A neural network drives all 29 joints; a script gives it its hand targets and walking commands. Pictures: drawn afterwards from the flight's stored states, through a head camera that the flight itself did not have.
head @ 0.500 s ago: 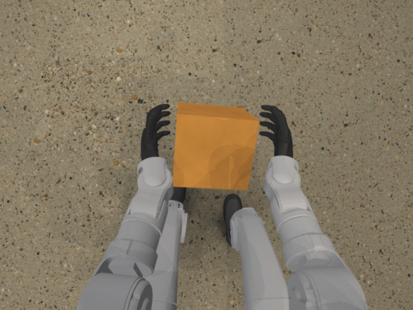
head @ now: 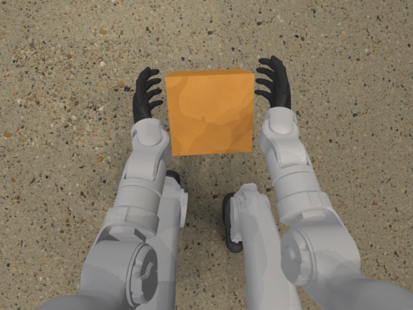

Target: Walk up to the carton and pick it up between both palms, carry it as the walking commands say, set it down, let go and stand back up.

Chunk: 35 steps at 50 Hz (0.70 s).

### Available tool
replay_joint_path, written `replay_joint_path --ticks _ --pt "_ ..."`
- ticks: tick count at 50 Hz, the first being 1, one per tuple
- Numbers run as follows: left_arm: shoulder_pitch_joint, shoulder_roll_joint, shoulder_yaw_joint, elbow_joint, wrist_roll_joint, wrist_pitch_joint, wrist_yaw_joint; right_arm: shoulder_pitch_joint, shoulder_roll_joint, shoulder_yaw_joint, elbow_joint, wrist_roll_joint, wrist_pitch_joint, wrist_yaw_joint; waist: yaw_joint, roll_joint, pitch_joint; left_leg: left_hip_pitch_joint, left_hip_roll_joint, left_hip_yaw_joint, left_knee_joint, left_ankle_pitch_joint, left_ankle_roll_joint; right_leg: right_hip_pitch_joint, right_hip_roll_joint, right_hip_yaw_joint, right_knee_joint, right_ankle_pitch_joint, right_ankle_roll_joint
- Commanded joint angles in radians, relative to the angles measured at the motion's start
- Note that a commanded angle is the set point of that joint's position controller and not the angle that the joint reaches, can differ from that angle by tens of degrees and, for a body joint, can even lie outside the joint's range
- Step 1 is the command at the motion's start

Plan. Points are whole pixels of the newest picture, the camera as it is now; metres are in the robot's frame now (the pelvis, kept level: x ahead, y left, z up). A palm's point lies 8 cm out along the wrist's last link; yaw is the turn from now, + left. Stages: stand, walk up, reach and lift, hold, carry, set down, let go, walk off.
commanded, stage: set down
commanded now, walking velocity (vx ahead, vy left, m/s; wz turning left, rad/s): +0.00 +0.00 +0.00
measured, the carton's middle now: (208, 108) +0.46 +0.01 -0.23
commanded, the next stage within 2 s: none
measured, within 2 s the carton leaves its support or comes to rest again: neither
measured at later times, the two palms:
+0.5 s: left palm (162, 117) +0.43 +0.11 -0.23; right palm (271, 106) +0.47 -0.12 -0.21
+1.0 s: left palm (157, 102) +0.48 +0.13 -0.29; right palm (253, 110) +0.47 -0.11 -0.30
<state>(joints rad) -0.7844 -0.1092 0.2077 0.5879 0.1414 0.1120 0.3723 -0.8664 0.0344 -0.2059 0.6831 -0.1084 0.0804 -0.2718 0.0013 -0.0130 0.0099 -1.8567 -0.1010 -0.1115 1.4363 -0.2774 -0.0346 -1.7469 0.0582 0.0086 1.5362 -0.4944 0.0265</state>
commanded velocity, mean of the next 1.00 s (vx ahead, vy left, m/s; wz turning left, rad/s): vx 0.00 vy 0.00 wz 0.00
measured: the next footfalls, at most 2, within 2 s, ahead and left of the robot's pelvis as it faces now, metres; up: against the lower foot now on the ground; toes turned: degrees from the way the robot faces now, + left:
none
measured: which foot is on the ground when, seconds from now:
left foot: down 0.00-1.00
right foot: down 0.00-1.00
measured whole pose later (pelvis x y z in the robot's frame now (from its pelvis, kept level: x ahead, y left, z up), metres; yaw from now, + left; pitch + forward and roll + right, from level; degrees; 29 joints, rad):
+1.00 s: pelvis -0.04 -0.01 -0.13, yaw -1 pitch +32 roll -1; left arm -1.38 0.04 0.35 0.86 0.14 0.22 0.25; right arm -1.27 -0.07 -0.28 0.75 -0.10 0.24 -0.34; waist 0.08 0.00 0.42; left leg -2.11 -0.10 -0.10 1.85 -0.30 -0.07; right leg -2.03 0.10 0.00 1.99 -0.53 0.02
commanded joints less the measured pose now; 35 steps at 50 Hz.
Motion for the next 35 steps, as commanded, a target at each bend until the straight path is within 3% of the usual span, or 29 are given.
replay_joint_path --ticks 1,3,4,5,6,9,10,14,15,16,18,19,23,29,30,31,33,34,35 --pt "-0.754 -0.875 -0.623 -0.135 -0.156 -0.027 -0.327 -0.611 0.912 0.476 -0.002 0.134 -0.017 0.336 -0.038 0.111 -1.373 0.957 -0.063 0.079 0.049 0.000 0.005 0.220 0.132 -0.015 -0.037 0.043 -0.033" --pt "-0.746 -0.889 -0.599 -0.077 -0.141 -0.006 -0.335 -0.668 0.906 0.468 -0.012 0.140 -0.008 0.346 -0.018 0.109 -1.349 0.929 -0.061 0.087 0.058 -0.032 0.007 0.185 0.132 -0.022 -0.019 0.008 -0.031" --pt "-0.753 -0.894 -0.592 -0.072 -0.136 -0.002 -0.339 -0.678 0.913 0.460 -0.001 0.135 -0.003 0.351 -0.025 0.101 -1.345 0.910 -0.063 0.089 0.068 -0.032 0.006 0.165 0.131 -0.028 -0.007 0.007 -0.029" --pt "-0.776 -0.895 -0.585 -0.090 -0.133 0.000 -0.341 -0.677 0.926 0.462 0.011 0.137 0.004 0.354 -0.011 0.106 -1.354 0.896 -0.060 0.101 0.085 -0.025 0.005 0.173 0.131 -0.024 -0.003 0.010 -0.030" --pt "-0.805 -0.885 -0.572 -0.084 -0.125 0.003 -0.342 -0.681 0.935 0.441 0.038 0.128 0.012 0.357 -0.021 0.098 -1.320 0.871 -0.059 0.098 0.089 -0.052 0.006 0.146 0.130 -0.025 -0.001 -0.005 -0.026" --pt "-0.840 -0.867 -0.532 -0.076 -0.107 0.014 -0.353 -0.707 0.948 0.434 0.058 0.120 0.034 0.366 0.005 0.074 -1.324 0.827 -0.057 0.126 0.112 -0.080 0.011 0.146 0.129 -0.024 0.014 -0.038 -0.022" --pt "-0.853 -0.873 -0.539 -0.077 -0.112 0.016 -0.360 -0.716 0.944 0.427 0.047 0.116 0.033 0.364 -0.009 0.080 -1.326 0.789 -0.054 0.133 0.130 -0.076 0.009 0.148 0.128 -0.024 0.021 -0.021 -0.023" --pt "-0.908 -0.851 -0.508 -0.066 -0.104 0.023 -0.370 -0.774 0.949 0.435 0.037 0.119 0.046 0.366 0.020 0.059 -1.340 0.731 -0.052 0.154 0.166 -0.076 0.012 0.148 0.124 -0.020 0.050 -0.022 -0.016" --pt "-0.905 -0.849 -0.506 -0.052 -0.101 0.027 -0.370 -0.772 0.944 0.422 0.045 0.109 0.050 0.366 0.005 0.058 -1.321 0.722 -0.050 0.152 0.167 -0.083 0.014 0.128 0.123 -0.023 0.058 -0.025 -0.016" --pt "-0.916 -0.841 -0.506 -0.073 -0.099 0.027 -0.372 -0.769 0.954 0.429 0.048 0.110 0.053 0.366 0.019 0.058 -1.338 0.724 -0.050 0.157 0.179 -0.071 0.011 0.128 0.126 -0.023 0.068 -0.020 -0.013" --pt "-0.941 -0.840 -0.504 -0.067 -0.100 0.029 -0.374 -0.780 0.953 0.424 0.045 0.111 0.058 0.365 0.008 0.055 -1.362 0.712 -0.046 0.163 0.197 -0.078 0.013 0.131 0.125 -0.022 0.082 -0.022 -0.015" --pt "-0.947 -0.822 -0.495 -0.068 -0.098 0.027 -0.376 -0.794 0.954 0.430 0.049 0.113 0.060 0.365 0.020 0.048 -1.363 0.693 -0.046 0.169 0.204 -0.085 0.013 0.130 0.120 -0.019 0.092 -0.025 -0.013" --pt "-0.991 -0.799 -0.516 -0.124 -0.124 0.020 -0.385 -0.807 0.963 0.473 0.018 0.126 0.065 0.355 0.024 0.029 -1.490 0.671 -0.042 0.192 0.269 -0.023 0.016 0.210 0.117 -0.010 0.129 0.048 -0.007" --pt "-1.060 -0.748 -0.582 -0.201 -0.195 0.024 -0.379 -0.938 0.963 0.586 -0.124 0.199 0.074 0.326 0.035 0.020 -1.838 0.798 -0.027 0.211 0.357 0.042 0.017 0.404 0.106 -0.011 0.209 0.119 0.003" --pt "-1.003 -0.787 -0.590 -0.136 -0.216 0.033 -0.385 -0.987 0.960 0.613 -0.179 0.209 0.068 0.324 0.029 -0.010 -1.895 0.821 -0.027 0.207 0.377 0.086 0.021 0.430 0.105 -0.019 0.218 0.148 0.004" --pt "-0.942 -0.829 -0.579 -0.056 -0.222 0.045 -0.396 -1.030 0.965 0.628 -0.198 0.219 0.067 0.322 0.049 -0.020 -1.888 0.799 -0.021 0.207 0.392 0.112 0.025 0.439 0.104 -0.013 0.214 0.172 0.005" --pt "-0.818 -0.911 -0.544 0.126 -0.199 0.068 -0.422 -1.061 0.948 0.627 -0.226 0.209 0.064 0.328 0.033 -0.081 -1.771 0.736 -0.026 0.198 0.410 0.135 0.028 0.388 0.115 -0.033 0.207 0.188 0.011" --pt "-0.797 -0.932 -0.504 0.155 -0.173 0.073 -0.433 -1.085 0.935 0.623 -0.232 0.212 0.057 0.335 0.058 -0.090 -1.695 0.698 -0.032 0.194 0.420 0.145 0.031 0.351 0.116 -0.030 0.215 0.193 0.013" --pt "-0.781 -0.933 -0.468 0.218 -0.161 0.085 -0.442 -1.138 0.898 0.617 -0.239 0.219 0.052 0.342 0.063 -0.096 -1.627 0.661 -0.033 0.187 0.417 0.094 0.039 0.304 0.111 -0.038 0.223 0.142 0.012"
